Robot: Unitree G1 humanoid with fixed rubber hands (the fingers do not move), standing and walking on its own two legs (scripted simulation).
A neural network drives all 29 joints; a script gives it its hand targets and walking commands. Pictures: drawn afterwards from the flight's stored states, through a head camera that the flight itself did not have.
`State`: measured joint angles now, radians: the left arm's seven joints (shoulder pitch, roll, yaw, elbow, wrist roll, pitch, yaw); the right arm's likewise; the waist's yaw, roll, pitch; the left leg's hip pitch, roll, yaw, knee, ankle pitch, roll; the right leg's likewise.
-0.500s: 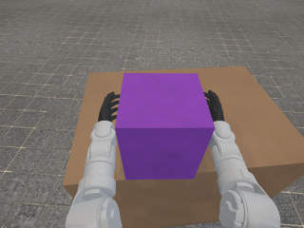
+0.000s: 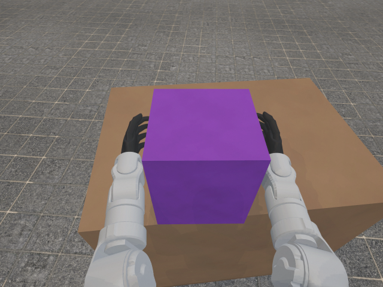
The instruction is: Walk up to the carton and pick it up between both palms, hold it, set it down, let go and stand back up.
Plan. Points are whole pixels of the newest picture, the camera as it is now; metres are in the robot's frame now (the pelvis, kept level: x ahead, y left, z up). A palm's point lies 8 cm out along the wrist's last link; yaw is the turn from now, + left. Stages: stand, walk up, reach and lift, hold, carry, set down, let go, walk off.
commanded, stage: set down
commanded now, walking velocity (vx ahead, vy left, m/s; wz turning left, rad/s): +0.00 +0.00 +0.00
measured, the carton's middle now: (201, 159) +0.38 +0.00 +0.05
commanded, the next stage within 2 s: none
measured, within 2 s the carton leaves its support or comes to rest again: neither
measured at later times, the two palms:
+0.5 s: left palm (134, 158) +0.38 +0.15 +0.05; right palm (266, 163) +0.37 -0.15 +0.04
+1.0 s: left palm (121, 147) +0.38 +0.18 +0.09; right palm (286, 134) +0.40 -0.19 +0.11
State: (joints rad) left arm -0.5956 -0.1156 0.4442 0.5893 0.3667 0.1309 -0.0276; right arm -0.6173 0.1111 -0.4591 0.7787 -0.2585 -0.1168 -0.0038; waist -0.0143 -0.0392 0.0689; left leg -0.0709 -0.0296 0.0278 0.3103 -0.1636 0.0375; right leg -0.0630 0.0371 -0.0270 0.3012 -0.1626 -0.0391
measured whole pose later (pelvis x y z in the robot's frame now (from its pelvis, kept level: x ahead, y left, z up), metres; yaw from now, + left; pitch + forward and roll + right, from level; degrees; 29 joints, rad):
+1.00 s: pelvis -0.01 -0.01 -0.01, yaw -2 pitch +4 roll -2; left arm -0.59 0.16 0.10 0.51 -0.07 0.30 0.14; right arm -0.72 -0.23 0.01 0.84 0.34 0.07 -0.11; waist 0.01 -0.05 -0.05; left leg -0.31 0.02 0.04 0.45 -0.21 0.02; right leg -0.27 0.08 -0.03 0.33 -0.14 -0.06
